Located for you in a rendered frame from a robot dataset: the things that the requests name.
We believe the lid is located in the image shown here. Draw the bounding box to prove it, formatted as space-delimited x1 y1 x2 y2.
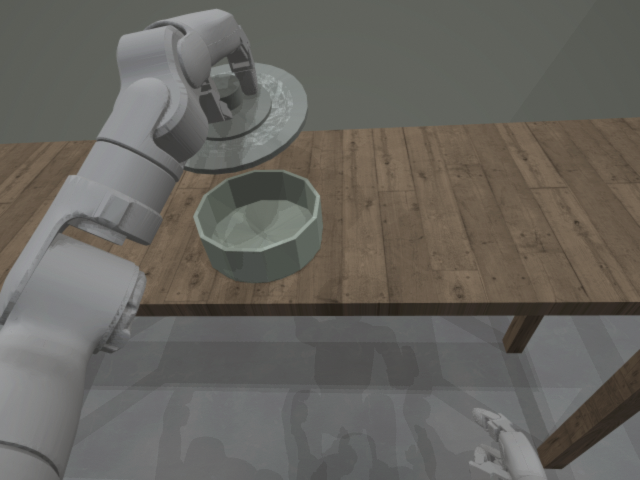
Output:
183 63 308 175

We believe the robot right hand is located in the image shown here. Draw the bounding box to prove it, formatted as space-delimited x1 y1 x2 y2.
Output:
469 408 547 480

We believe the table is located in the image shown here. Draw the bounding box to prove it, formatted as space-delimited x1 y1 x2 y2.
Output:
0 117 640 469

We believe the robot left hand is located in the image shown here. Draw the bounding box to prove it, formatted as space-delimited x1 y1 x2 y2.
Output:
166 9 258 124

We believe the pot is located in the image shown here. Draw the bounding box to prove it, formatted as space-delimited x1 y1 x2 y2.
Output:
193 170 323 283

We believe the robot left upper arm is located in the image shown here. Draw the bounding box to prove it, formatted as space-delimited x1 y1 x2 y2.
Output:
0 233 147 480

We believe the left robot forearm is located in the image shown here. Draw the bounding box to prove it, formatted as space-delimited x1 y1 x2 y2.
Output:
0 19 211 325

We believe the knob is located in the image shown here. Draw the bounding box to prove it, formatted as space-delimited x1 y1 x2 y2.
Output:
211 74 244 111

